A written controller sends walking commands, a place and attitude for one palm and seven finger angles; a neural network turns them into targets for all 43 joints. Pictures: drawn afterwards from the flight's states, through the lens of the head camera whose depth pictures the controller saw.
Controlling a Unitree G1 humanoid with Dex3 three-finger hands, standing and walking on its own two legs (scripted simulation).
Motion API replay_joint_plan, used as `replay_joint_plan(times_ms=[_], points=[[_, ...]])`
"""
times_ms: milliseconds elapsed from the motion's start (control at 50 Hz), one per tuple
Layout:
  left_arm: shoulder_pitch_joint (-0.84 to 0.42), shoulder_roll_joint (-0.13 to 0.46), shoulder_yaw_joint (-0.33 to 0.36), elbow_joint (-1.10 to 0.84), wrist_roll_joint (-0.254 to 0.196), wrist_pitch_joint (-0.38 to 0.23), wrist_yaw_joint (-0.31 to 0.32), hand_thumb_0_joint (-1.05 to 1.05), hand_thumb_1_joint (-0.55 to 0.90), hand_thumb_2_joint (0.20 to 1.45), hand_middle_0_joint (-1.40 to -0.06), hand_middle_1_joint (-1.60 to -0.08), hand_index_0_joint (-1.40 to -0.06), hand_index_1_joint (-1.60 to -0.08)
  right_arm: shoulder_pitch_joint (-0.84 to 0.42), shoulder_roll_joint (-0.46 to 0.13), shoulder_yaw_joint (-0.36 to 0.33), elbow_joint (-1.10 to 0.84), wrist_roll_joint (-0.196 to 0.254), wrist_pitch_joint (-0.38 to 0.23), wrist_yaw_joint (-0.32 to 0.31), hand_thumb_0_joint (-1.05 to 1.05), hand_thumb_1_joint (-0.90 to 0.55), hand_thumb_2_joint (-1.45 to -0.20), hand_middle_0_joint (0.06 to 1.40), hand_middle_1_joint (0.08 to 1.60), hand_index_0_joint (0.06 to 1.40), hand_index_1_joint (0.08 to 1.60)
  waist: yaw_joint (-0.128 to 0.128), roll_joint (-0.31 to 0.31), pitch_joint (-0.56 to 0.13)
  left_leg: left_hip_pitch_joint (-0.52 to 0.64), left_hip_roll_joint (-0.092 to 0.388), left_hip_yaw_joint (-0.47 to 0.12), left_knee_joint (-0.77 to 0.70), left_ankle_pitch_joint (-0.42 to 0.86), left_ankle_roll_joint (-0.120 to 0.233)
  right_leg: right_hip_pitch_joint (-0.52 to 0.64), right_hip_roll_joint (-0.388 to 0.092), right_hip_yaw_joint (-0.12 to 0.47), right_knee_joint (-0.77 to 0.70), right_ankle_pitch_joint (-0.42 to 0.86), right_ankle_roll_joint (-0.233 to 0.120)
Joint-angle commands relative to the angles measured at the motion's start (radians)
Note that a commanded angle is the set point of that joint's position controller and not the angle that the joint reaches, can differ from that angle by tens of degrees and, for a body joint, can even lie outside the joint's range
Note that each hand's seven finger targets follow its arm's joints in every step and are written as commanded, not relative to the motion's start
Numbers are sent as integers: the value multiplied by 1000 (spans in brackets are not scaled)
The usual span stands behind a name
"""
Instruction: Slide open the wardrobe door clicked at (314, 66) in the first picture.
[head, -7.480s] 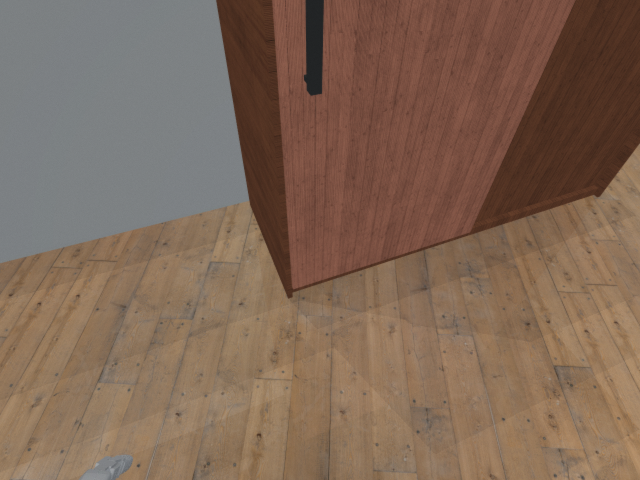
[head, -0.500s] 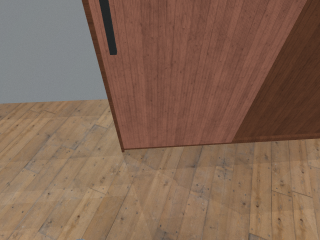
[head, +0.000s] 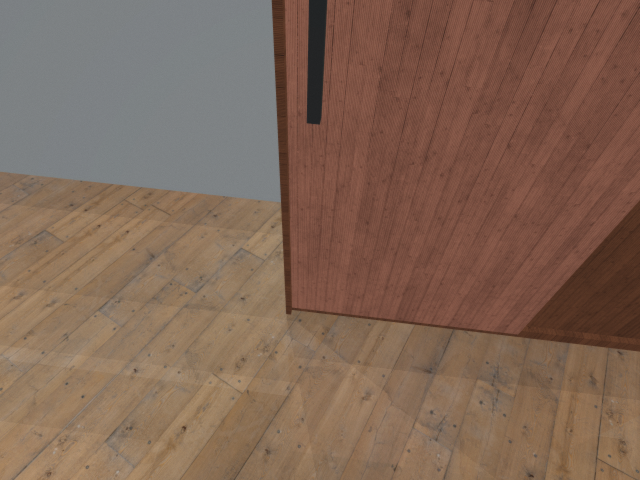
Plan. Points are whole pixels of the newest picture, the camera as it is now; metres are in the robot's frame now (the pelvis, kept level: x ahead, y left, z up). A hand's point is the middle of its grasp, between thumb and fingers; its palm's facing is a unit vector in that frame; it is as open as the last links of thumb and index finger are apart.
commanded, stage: take the last steps up to it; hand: left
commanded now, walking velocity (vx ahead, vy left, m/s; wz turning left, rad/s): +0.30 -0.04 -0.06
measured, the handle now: (318, 37) +0.74 +0.10 +0.21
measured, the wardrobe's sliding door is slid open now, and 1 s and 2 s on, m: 0.00 0.00 0.00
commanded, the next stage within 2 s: come to a stop and stand still in 0.50 s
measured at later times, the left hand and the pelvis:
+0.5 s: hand (228, 379) +0.28 +0.18 -0.16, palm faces -0.08 -0.98 -0.19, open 7.4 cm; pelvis +0.16 +0.01 +0.00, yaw -3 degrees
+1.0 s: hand (226, 372) +0.30 +0.20 -0.18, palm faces +0.04 -0.97 -0.22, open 7.3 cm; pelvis +0.23 +0.01 -0.01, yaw -2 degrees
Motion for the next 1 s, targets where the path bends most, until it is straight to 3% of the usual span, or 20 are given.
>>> replay_joint_plan(times_ms=[0, 20, 100, 160, 220, 340, 420, 460, 500, 520, 540, 560, 580, 600, 660, 680, 800, 900, 960, 980], points=[[-32, 67, 13, -83, -16, -8, -3, 0, 900, 900, -200, -300, -200, -300, 302, -231, -49, 32, -4, -59, -33, 0, -900, -900, 200, 300, 200, 300, -167, 370, -104, 538, 304, -423, -302, -74, 112, -523, 53, -36, 493, -227, -51], [-100, 88, 17, -112, -8, -4, 1, 0, 900, 900, -200, -300, -200, -300, 330, -242, -47, 37, -5, -47, -41, 0, -900, -900, 200, 300, 200, 300, -181, 279, -56, 485, 371, -486, -365, -132, 167, -592, 42, 42, 628, -259, -69], [-161, 83, 29, -75, -1, 5, -22, 0, 900, 900, -200, -300, -200, -300, 140, -77, 3, 11, 0, -67, -52, 0, -900, -900, 200, 300, 200, 300, -103, 126, 125, 171, 255, -273, -430, -15, 143, -528, -44, 97, 734, 6, -71], [-107, 54, 31, -61, 3, 24, -24, 0, 900, 900, -200, -300, -200, -300, 133, -52, 5, 8, 2, -83, -58, 0, -900, -900, 200, 300, 200, 300, -62, 109, 95, 193, 207, -154, -438, 114, 134, -528, -28, 90, 724, 112, -52], [-154, 71, 39, -85, 1, 34, -27, 0, 900, 900, -200, -300, -200, -300, 149, -51, 7, 16, 7, -88, -61, 0, -900, -900, 200, 300, 200, 300, -52, 94, 96, 243, 207, -124, -441, 214, 144, -595, -30, 106, 700, 175, -39], [-338, 80, 33, -163, -3, 37, -30, 0, 900, 900, -200, -300, -200, -300, 221, -53, 6, 48, -1, -84, -64, 0, -900, -900, 200, 300, 200, 300, -85, 95, 141, 328, 220, -92, -396, 424, 175, -654, -32, 76, 509, 193, -37], [-445, 67, 24, -201, -9, 23, -31, 0, 900, 900, -200, -300, -200, -300, 267, -62, 2, 71, -12, -73, -62, 0, -900, -900, 200, 300, 200, 300, -123, 103, 153, 341, 216, -60, -332, 557, 163, -557, 7, 27, 308, 154, -66], [-410, 76, 25, -193, -12, 15, -28, 0, 900, 900, -200, -300, -200, -300, 251, -76, -2, 76, -11, -68, -63, 0, -900, -900, 200, 300, 200, 300, -104, 124, 117, 332, 220, -42, -262, 662, 152, -433, 38, 7, 236, 130, -90], [-249, 109, 32, -143, -9, -2, -22, 0, 900, 900, -200, -300, -200, -300, 241, -83, -2, 77, -4, -64, -61, 0, -900, -900, 200, 300, 200, 300, -33, 79, 18, 301, 182, -16, -65, 757, 115, -186, 91, -29, 114, 202, -106], [-112, 148, 45, -96, -3, -16, -17, 0, 900, 900, -200, -300, -200, -300, 228, -78, -1, 74, 3, -67, -56, 0, -900, -900, 200, 300, 200, 300, 29, 45, -71, 194, 140, 12, 100, 648, 81, 36, 60, 12, 82, 303, -121], [8, 240, 68, -60, 4, -31, -4, 0, 900, 900, -200, -300, -200, -300, 256, -26, 5, 60, 16, -70, -45, 0, -900, -900, 200, 300, 200, 300, 62, -152, -206, -25, 24, 81, 385, 262, 36, 285, -172, 274, 83, 532, -211], [56, 299, 75, -46, -16, -30, -1, 0, 900, 900, -200, -300, -200, -300, 268, -10, 9, 36, 23, -63, -51, 0, -900, -900, 200, 300, 200, 300, 42, -218, -273, -126, -74, 22, 644, -342, 18, 325, -350, 501, 1, 741, -323], [-24, 275, 65, -66, -23, -22, 6, 0, 900, 900, -200, -300, -200, -300, 227, -12, 7, 37, 24, -54, -58, 0, -900, -900, 200, 300, 200, 300, 31, -107, -194, -152, -27, -70, 716, -335, 34, 205, -343, 452, -47, 638, -352], [-119, 229, 57, -84, -22, -19, 14, 0, 900, 900, -200, -300, -200, -300, 187, 11, 7, 36, 22, -44, -54, 0, -900, -900, 200, 300, 200, 300, 3, -64, -110, -137, -2, -74, 717, -269, 28, 59, -315, 407, -82, 611, -323], [-313, 140, 18, -136, -14, -12, 26, 0, 900, 900, -200, -300, -200, -300, 212, 51, 24, 65, 15, -1, -60, 0, -900, -900, 200, 300, 200, 300, -98, -32, -3, 17, 32, -107, 515, -170, 4, -271, -222, 189, -106, 711, -243], [-327, 142, 17, -143, -9, -6, 30, 0, 900, 900, -200, -300, -200, -300, 222, 60, 26, 68, 19, 13, -61, 0, -900, -900, 200, 300, 200, 300, -105, -49, -10, 46, 18, -91, 443, -174, -1, -296, -204, 152, -90, 733, -239], [-276, 193, 53, -167, -3, 33, 39, 0, 900, 900, -200, -300, -200, -300, 89, 3, -4, -20, 9, 45, -52, 0, -900, -900, 200, 300, 200, 300, -49, -113, -54, -51, -44, -77, 370, -181, -25, -175, -239, 204, -29, 775, -291], [-309, 217, 63, -196, 5, 46, 39, 0, 900, 900, -200, -300, -200, -300, 28, -20, -9, -67, 13, 37, -47, 0, -900, -900, 200, 300, 200, 300, -58, -164, -84, 4, -43, -85, 221, -147, -22, -159, -224, 200, 16, 685, -268], [-316, 211, 58, -201, -7, 58, 32, 0, 900, 900, -200, -300, -200, -300, 75, -40, -9, -60, 11, 19, -44, 0, -900, -900, 200, 300, 200, 300, -96, -138, -114, 199, -45, -62, -101, 117, -13, -229, -143, 157, 122, 430, -171], [-280, 165, 50, -208, -14, 65, 28, 0, 900, 900, -200, -300, -200, -300, 67, -99, -18, -70, 5, 7, -46, 0, -900, -900, 200, 300, 200, 300, -90, 50, -127, 265, 80, -199, -189, 246, 25, -322, -50, 100, 226, 182, -109]])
